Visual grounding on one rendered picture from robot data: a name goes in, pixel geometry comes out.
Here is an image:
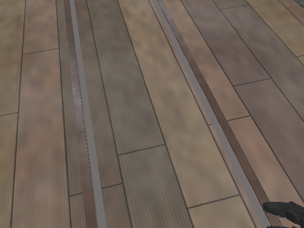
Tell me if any robot right hand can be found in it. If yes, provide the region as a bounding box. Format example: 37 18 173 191
262 201 304 228

